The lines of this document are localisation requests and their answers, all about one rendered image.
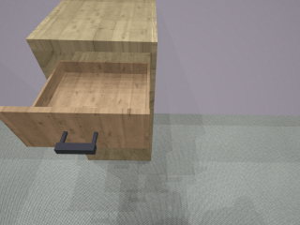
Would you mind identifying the handle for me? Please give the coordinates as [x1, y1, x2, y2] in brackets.
[53, 131, 98, 155]

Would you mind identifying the drawer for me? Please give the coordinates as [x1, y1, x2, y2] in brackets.
[0, 60, 150, 149]

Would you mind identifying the cabinet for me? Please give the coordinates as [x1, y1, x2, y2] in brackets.
[26, 0, 158, 161]

